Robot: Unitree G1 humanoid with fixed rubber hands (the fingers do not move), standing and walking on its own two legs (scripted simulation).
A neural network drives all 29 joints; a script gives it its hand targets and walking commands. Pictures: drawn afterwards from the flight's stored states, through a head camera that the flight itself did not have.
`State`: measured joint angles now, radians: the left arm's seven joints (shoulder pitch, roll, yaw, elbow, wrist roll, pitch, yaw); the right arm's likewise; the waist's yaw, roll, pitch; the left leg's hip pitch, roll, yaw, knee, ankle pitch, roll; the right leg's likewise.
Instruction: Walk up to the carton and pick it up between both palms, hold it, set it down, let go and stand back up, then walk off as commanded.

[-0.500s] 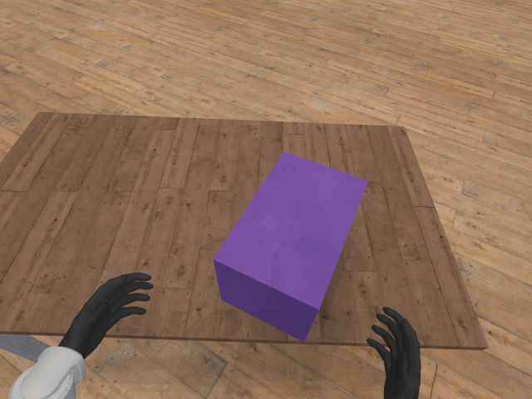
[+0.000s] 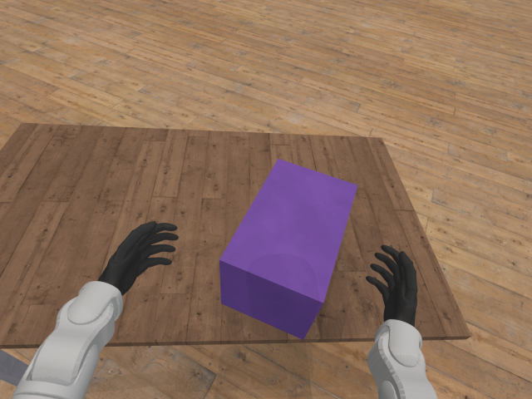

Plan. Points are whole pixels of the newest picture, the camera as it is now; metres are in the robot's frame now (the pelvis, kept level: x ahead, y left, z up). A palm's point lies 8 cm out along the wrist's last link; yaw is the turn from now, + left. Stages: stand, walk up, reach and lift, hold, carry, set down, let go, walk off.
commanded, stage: reach and lift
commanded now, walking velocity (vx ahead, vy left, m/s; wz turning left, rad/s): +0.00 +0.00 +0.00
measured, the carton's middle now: (290, 243) +0.41 -0.08 -0.06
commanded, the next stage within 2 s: none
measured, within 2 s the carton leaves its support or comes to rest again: neither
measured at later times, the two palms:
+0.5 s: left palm (169, 217) +0.38 +0.13 +0.07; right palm (413, 266) +0.29 -0.23 +0.07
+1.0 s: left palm (188, 182) +0.44 +0.11 +0.09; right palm (395, 225) +0.34 -0.21 +0.09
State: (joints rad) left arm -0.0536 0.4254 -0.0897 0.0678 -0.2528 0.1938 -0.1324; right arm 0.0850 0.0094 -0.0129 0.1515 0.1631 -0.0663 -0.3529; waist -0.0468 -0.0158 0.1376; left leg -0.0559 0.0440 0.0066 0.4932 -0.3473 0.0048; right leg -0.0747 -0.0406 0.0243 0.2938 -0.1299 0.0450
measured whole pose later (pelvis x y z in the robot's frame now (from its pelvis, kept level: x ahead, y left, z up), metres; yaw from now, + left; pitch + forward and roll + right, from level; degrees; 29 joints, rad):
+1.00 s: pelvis -0.01 -0.01 +0.00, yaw +0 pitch +6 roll -2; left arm -0.82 0.31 -0.05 0.93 -0.17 0.15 -0.07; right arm -0.63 0.01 -0.10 0.74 0.19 0.02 -0.34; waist -0.19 -0.04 -0.05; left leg -0.32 0.04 -0.01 0.50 -0.30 -0.02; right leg -0.33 -0.04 0.01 0.31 -0.08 0.05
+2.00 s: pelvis -0.04 +0.00 -0.04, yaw +0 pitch +23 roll -2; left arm -0.99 0.19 0.01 1.52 -0.07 -0.29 -0.01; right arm -0.81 0.05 -0.32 1.34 -0.01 -0.45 -0.30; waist -0.19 0.09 -0.24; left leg -0.85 0.02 -0.02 0.81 -0.37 0.00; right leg -0.89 -0.07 0.02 0.66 -0.16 0.07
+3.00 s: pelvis -0.04 +0.00 -0.03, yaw -1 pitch +21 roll -5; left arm -1.08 0.10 0.43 1.48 0.41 -0.33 0.01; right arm -0.75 0.18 -0.78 1.31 -0.40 -0.63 -0.27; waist -0.16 0.02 -0.14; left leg -0.80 0.05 -0.04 0.80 -0.37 0.00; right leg -0.79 -0.03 -0.02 0.55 -0.13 0.05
